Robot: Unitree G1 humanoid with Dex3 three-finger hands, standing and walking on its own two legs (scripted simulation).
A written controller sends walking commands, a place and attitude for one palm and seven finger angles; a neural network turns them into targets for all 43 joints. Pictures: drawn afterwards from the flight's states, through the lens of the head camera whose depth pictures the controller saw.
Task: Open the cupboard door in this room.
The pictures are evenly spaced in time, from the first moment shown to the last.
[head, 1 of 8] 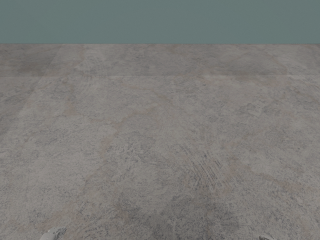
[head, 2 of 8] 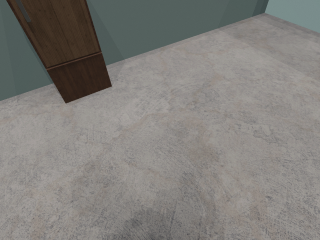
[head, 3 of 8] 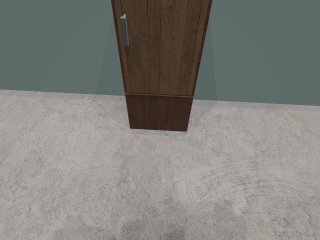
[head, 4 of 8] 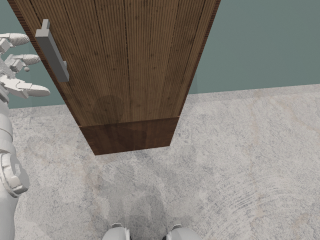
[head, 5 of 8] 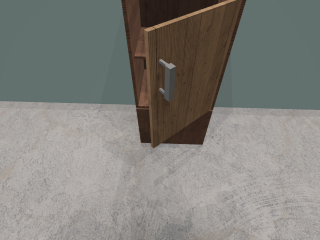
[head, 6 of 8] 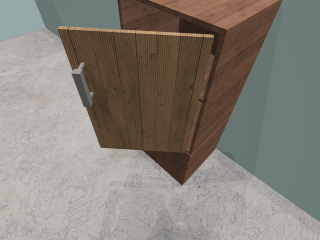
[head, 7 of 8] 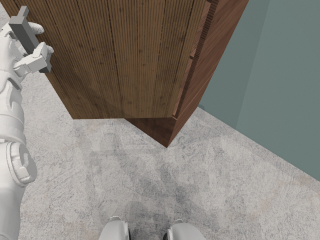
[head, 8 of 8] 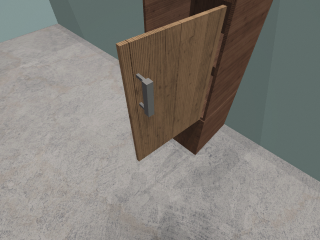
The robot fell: no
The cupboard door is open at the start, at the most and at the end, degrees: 0 83 83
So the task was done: yes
